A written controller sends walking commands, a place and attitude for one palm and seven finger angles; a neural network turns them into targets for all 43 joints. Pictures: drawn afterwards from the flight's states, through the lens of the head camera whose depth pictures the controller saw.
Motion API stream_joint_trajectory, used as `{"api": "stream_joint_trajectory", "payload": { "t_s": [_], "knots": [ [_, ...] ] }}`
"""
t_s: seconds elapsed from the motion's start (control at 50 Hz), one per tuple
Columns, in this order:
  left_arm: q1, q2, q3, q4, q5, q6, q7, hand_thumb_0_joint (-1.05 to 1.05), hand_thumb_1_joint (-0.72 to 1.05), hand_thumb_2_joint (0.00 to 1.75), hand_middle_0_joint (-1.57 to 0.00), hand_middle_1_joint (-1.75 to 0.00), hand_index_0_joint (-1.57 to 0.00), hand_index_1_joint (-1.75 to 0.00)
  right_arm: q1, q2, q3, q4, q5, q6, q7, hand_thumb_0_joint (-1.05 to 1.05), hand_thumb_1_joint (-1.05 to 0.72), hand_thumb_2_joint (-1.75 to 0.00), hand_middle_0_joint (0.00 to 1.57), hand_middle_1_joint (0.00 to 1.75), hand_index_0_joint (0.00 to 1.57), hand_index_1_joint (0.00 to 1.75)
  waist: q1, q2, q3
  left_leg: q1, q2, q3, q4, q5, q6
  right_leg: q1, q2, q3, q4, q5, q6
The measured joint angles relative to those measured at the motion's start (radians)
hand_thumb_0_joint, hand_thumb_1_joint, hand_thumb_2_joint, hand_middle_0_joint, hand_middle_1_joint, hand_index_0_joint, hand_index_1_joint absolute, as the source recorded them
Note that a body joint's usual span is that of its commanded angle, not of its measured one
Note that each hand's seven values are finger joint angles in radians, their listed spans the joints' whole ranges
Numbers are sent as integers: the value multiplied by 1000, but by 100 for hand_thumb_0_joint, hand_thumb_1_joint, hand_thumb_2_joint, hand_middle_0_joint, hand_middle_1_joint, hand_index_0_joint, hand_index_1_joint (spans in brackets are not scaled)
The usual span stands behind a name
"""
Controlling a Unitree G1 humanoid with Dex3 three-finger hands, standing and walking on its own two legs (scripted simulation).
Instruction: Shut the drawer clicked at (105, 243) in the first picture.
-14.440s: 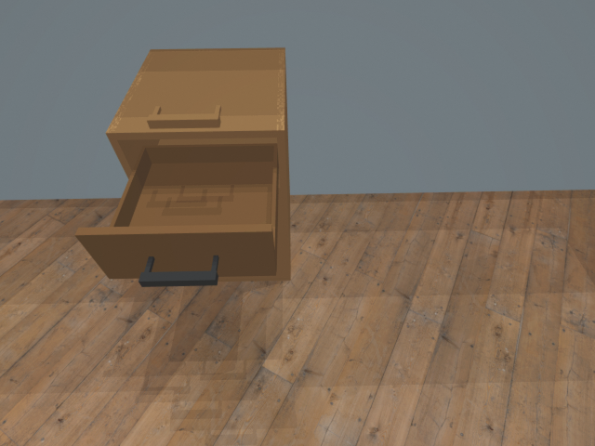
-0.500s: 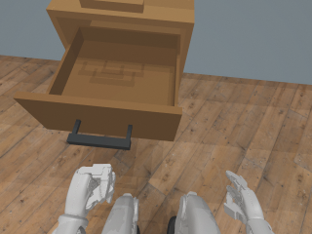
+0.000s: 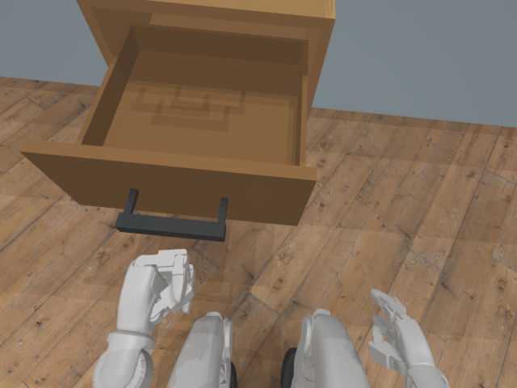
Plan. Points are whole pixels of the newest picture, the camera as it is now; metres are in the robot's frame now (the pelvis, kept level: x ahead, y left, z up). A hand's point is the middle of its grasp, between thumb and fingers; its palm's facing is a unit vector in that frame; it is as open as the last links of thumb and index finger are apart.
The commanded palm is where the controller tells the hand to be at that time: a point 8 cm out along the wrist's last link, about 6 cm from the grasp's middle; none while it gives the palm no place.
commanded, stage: bring the fist close to the handle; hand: left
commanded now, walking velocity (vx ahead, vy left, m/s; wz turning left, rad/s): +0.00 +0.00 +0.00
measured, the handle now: (175, 213) +0.36 +0.15 +0.01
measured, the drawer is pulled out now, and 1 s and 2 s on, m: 0.30 0.24 0.12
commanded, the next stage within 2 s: push the drawer shut in 0.10 s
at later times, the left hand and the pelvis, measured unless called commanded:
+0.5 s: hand (195, 267) +0.28 +0.11 +0.01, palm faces -0.09 -1.00 -0.01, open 3.1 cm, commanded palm +0.28 +0.15 +0.01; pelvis +0.01 +0.00 +0.00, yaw +0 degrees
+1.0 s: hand (202, 234) +0.33 +0.10 +0.00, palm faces -0.10 -0.99 -0.04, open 3.0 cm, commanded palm +0.34 +0.15 +0.01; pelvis -0.02 +0.00 +0.00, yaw +1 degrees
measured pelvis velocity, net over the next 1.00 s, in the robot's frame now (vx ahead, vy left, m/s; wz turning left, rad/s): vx -0.02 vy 0.00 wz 0.01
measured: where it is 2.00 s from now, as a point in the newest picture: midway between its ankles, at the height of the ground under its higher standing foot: outside the picture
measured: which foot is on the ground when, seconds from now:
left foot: down 0.00-1.00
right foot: down 0.00-1.00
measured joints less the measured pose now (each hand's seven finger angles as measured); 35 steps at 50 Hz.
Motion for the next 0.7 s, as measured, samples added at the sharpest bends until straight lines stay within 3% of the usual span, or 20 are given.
{"api": "stream_joint_trajectory", "payload": {
  "t_s": [0.1,0.2,0.38,0.54,0.7],
  "knots": [
    [-3,-4,-12,17,24,-43,19,2,90,90,-140,-160,-139,-160,-4,-3,4,5,-6,-3,4,1,-90,-90,20,30,20,29,1,-4,-7,-1,-5,-6,0,-2,1,4,-4,-5,-2,-4,2],
    [-30,7,-41,44,44,-27,-6,2,90,90,-140,-160,-139,-160,-22,-3,4,-4,-6,6,2,1,-90,-90,20,30,20,29,-5,-7,-2,-11,-5,-9,13,-8,1,-5,-5,-7,9,-10,1],
    [-94,11,-1,55,26,-25,34,2,90,90,-140,-160,-139,-160,-33,-2,4,4,-9,15,-2,1,-91,-90,20,30,20,29,-1,-1,7,-9,-5,-11,4,-7,-2,-2,-3,-8,2,-11,1],
    [-145,19,1,101,15,-16,-7,-4,92,96,-139,-160,-139,-160,-22,-11,6,25,-4,32,-4,1,-91,-90,20,30,20,29,3,2,8,-10,-6,-17,0,-4,-6,0,-4,-14,-3,-10,-2],
    [-226,28,2,169,14,-29,5,-5,92,99,-140,-160,-140,-160,-25,-21,4,53,-6,28,-14,1,-91,-90,20,30,20,29,-1,-1,14,-20,-7,-22,2,8,-8,-7,-5,-19,-3,1,-6]
  ]
}}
